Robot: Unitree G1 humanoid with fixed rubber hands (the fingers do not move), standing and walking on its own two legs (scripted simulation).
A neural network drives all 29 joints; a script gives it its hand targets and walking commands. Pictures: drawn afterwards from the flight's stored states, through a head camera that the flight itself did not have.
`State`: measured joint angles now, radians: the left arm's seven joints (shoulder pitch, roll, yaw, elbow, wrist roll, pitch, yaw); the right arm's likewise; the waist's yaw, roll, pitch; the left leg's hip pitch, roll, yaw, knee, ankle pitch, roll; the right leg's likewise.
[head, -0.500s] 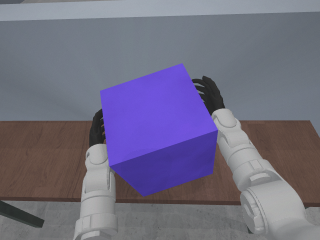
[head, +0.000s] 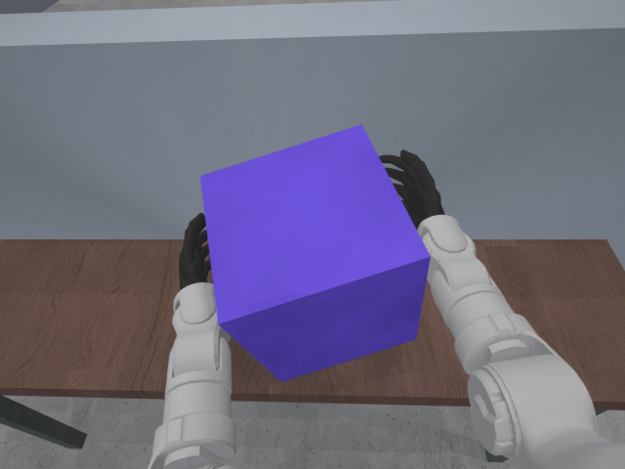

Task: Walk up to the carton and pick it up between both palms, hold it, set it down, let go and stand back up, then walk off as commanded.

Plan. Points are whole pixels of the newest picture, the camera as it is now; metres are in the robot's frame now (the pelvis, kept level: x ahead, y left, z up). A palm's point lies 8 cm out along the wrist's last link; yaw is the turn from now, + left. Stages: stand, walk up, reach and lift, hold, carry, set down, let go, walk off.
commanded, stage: set down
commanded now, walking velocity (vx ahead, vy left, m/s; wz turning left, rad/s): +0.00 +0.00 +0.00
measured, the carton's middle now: (317, 265) +0.39 +0.04 +0.04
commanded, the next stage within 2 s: none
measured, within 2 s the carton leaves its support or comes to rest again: rests again in 0.88 s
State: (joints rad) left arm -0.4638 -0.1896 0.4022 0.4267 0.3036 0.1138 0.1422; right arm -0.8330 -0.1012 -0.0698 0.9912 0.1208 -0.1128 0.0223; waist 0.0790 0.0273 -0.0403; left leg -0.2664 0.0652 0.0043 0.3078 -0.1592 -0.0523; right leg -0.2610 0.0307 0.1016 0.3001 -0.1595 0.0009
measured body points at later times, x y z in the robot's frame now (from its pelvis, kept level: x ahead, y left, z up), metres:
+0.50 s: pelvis +0.00 +0.00 +0.00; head +0.05 -0.01 +0.45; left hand +0.36 +0.19 +0.06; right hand +0.45 -0.10 +0.10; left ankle -0.01 +0.15 -0.75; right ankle -0.01 -0.13 -0.75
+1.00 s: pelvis +0.00 +0.00 +0.00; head +0.07 -0.01 +0.44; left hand +0.35 +0.22 +0.01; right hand +0.45 -0.09 +0.05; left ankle -0.01 +0.15 -0.75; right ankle -0.01 -0.13 -0.75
